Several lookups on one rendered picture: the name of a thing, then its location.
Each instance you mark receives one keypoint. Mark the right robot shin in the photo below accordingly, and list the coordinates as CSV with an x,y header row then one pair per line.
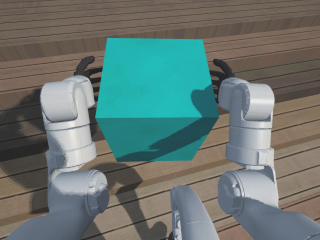
x,y
176,225

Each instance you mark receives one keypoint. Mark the right robot upper arm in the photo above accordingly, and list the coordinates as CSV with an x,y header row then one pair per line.
x,y
251,197

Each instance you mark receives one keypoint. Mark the right robot forearm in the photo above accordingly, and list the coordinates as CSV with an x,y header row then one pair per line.
x,y
250,107

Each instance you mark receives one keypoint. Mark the robot left hand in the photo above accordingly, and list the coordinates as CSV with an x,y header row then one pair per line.
x,y
87,73

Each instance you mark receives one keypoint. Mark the right robot thigh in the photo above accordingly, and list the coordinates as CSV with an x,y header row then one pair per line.
x,y
195,221

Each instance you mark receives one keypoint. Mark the carton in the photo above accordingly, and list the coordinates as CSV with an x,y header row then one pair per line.
x,y
156,100

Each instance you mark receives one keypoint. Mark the left robot forearm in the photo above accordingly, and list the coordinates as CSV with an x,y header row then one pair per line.
x,y
64,106

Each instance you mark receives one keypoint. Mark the left robot upper arm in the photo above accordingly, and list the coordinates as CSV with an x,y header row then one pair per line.
x,y
75,199

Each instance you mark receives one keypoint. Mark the robot right hand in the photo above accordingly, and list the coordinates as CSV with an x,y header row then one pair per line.
x,y
222,76

